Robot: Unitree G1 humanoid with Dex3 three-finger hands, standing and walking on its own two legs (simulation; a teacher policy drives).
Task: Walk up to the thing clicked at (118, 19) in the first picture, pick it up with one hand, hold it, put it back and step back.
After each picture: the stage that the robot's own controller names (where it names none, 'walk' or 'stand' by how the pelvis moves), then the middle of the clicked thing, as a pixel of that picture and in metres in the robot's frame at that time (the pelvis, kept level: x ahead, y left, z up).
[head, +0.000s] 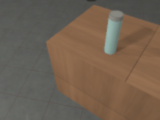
stand; (112, 34) +0.72 -0.15 -0.04
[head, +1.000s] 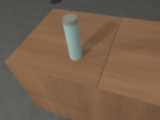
walk; (73, 39) +0.64 +0.10 -0.01
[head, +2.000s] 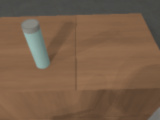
stand; (37, 46) +0.56 +0.23 +0.00
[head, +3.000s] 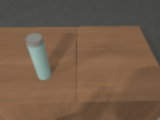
walk; (39, 58) +0.54 +0.22 -0.04
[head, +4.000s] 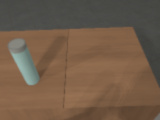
stand; (25, 64) +0.51 +0.29 -0.04
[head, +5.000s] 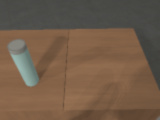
stand; (25, 65) +0.50 +0.28 -0.04
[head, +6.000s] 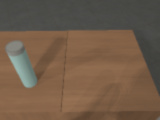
stand; (23, 66) +0.50 +0.29 -0.04
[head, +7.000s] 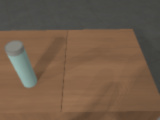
stand; (23, 66) +0.49 +0.29 -0.04
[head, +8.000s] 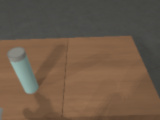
rise first; (24, 72) +0.49 +0.31 -0.04
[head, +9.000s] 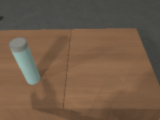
go down; (26, 63) +0.51 +0.30 -0.03
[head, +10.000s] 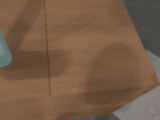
go down; out of the picture +0.49 +0.27 +0.03
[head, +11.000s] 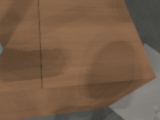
approach; out of the picture +0.51 +0.29 +0.05
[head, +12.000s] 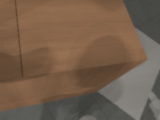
close in; out of the picture +0.53 +0.31 +0.09
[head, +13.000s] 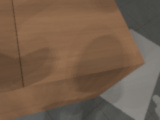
lift; out of the picture +0.52 +0.32 +0.08
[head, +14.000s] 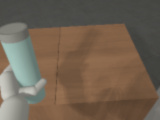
lift; (25, 67) +0.34 +0.18 +0.15
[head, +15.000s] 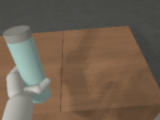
hold; (30, 67) +0.36 +0.17 +0.14
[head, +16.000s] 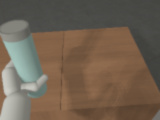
hold; (27, 64) +0.35 +0.18 +0.16
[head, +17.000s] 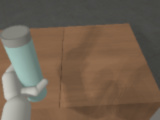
hold; (28, 68) +0.34 +0.18 +0.13
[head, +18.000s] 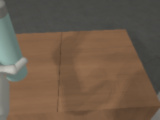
crouch; (5, 46) +0.38 +0.23 +0.20
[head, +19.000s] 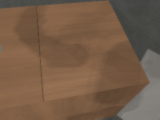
lower; out of the picture +0.51 +0.28 +0.16
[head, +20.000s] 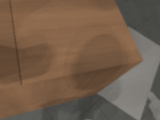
lower; out of the picture +0.54 +0.29 +0.08
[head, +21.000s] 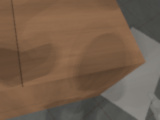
lower; out of the picture +0.53 +0.30 +0.08
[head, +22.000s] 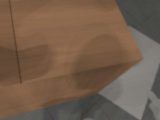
lower; out of the picture +0.54 +0.30 +0.08
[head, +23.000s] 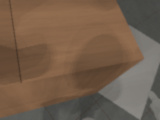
lower; out of the picture +0.54 +0.30 +0.08
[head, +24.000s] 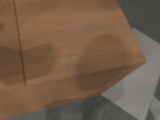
open; out of the picture +0.53 +0.30 +0.08
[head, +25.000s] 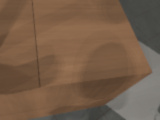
sink last; out of the picture +0.51 +0.29 +0.06
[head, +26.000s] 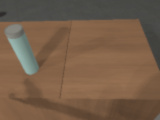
stand; (24, 51) +0.54 +0.31 +0.02
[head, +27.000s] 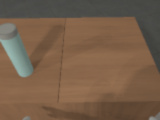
stand; (17, 53) +0.50 +0.30 +0.02
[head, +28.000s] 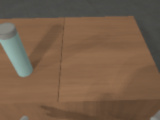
stand; (16, 52) +0.51 +0.30 +0.03
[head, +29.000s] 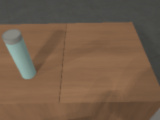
stand; (21, 56) +0.52 +0.30 +0.00
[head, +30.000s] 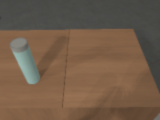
stand; (27, 63) +0.52 +0.29 -0.04
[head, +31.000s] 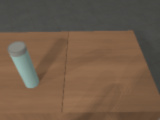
stand; (25, 67) +0.50 +0.29 -0.04
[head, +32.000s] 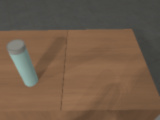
stand; (24, 65) +0.50 +0.29 -0.04
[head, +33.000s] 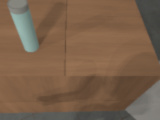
walk; (25, 28) +0.60 +0.24 -0.01
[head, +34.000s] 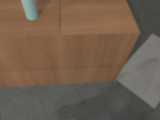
walk; out of the picture +0.84 +0.35 -0.02
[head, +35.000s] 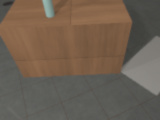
stand; (47, 0) +1.16 +0.33 -0.03
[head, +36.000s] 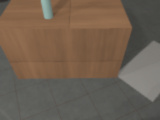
stand; (45, 1) +1.12 +0.29 -0.04
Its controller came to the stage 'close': yes
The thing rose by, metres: 0.24
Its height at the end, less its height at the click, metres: +0.00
